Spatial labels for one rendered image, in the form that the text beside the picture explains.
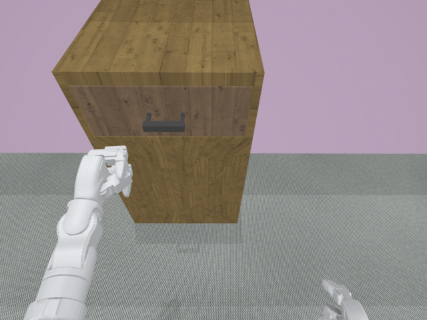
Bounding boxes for left robot forearm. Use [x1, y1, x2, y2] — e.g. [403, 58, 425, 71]
[23, 198, 104, 320]

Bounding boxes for cabinet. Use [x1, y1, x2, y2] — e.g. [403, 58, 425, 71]
[52, 0, 265, 223]

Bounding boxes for drawer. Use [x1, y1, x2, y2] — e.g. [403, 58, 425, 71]
[70, 85, 252, 137]

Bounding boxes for handle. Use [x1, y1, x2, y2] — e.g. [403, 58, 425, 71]
[142, 113, 185, 132]

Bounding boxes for left robot hand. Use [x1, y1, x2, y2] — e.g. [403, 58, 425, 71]
[74, 145, 133, 206]

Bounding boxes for right robot hand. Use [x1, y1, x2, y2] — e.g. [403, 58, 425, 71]
[319, 279, 369, 320]

